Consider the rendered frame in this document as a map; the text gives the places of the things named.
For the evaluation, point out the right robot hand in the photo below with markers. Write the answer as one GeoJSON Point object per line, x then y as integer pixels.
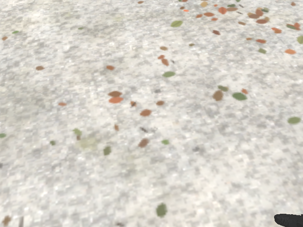
{"type": "Point", "coordinates": [289, 220]}

